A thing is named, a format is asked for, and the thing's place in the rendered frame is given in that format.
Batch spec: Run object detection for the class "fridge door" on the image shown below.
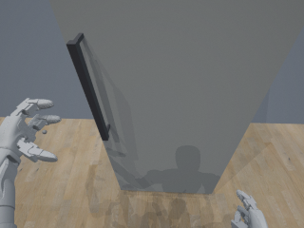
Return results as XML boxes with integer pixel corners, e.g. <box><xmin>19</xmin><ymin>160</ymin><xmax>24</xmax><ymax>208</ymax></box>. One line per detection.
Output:
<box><xmin>48</xmin><ymin>0</ymin><xmax>304</xmax><ymax>194</ymax></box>

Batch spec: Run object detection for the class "robot left hand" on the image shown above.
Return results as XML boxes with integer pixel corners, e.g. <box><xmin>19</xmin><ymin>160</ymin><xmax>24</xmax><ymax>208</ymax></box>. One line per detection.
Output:
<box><xmin>0</xmin><ymin>98</ymin><xmax>62</xmax><ymax>162</ymax></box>

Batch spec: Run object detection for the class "robot right hand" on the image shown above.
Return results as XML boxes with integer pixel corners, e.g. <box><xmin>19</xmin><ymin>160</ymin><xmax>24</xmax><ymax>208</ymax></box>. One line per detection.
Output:
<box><xmin>231</xmin><ymin>189</ymin><xmax>269</xmax><ymax>228</ymax></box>

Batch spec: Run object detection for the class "robot left forearm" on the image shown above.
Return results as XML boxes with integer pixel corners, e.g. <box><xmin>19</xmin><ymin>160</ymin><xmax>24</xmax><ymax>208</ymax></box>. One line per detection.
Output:
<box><xmin>0</xmin><ymin>147</ymin><xmax>21</xmax><ymax>228</ymax></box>

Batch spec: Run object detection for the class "handle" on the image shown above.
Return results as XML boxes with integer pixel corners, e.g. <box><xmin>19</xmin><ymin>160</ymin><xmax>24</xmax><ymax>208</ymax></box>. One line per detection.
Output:
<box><xmin>66</xmin><ymin>32</ymin><xmax>110</xmax><ymax>141</ymax></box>

